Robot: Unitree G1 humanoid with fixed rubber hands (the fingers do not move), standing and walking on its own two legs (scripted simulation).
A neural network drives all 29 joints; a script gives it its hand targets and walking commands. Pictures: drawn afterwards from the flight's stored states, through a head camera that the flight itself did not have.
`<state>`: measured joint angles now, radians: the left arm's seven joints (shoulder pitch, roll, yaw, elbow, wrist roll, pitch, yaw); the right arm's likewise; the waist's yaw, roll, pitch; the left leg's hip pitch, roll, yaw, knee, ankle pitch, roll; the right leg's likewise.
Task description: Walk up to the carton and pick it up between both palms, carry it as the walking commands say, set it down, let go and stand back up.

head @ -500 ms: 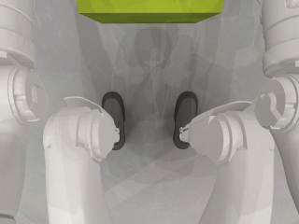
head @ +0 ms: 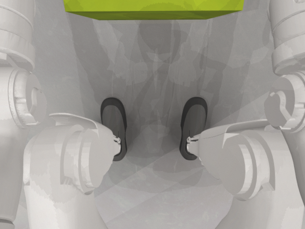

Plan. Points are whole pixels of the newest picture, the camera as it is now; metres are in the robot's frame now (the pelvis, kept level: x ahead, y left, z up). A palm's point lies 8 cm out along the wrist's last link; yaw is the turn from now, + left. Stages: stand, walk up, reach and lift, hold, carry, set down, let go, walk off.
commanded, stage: reach and lift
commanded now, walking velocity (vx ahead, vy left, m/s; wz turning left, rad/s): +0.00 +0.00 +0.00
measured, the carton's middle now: out of the picture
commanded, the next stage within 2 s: none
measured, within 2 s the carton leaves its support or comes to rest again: leaves its support in 1.36 s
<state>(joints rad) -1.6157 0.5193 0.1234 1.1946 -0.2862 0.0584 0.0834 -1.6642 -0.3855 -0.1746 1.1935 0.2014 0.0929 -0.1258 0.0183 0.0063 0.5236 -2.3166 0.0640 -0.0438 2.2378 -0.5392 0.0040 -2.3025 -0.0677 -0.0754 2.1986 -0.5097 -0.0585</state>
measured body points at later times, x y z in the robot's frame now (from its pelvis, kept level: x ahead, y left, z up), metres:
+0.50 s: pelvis +0.00 +0.00 +0.00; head +0.39 +0.02 +0.20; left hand +0.57 +0.22 -0.20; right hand +0.59 -0.15 -0.20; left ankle +0.12 +0.13 -0.32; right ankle +0.13 -0.11 -0.32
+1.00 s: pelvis +0.00 +0.00 +0.00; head +0.39 +0.02 +0.20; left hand +0.57 +0.22 -0.20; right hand +0.59 -0.14 -0.20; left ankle +0.12 +0.13 -0.32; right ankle +0.13 -0.11 -0.32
